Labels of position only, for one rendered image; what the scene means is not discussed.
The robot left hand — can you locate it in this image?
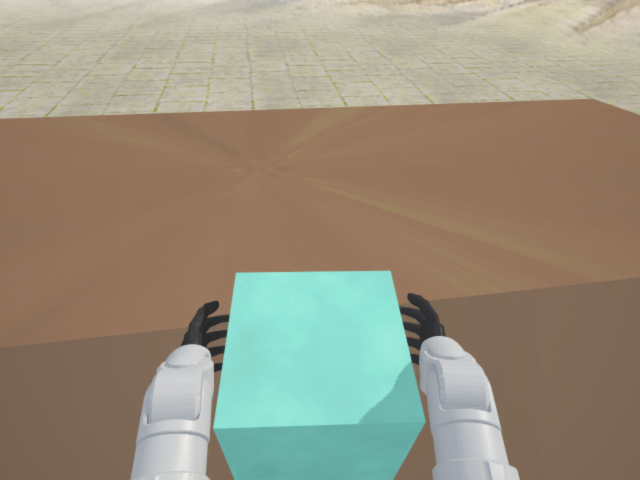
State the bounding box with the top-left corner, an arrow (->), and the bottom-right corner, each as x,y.
181,301 -> 230,372

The robot right forearm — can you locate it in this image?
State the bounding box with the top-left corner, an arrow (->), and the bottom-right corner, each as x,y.
419,336 -> 520,480

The carton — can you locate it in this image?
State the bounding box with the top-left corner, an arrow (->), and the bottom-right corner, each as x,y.
213,271 -> 426,480

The robot left forearm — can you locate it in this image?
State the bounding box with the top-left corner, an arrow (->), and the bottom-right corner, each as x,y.
130,344 -> 214,480

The robot right hand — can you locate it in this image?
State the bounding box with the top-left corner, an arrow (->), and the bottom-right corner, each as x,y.
399,293 -> 446,365

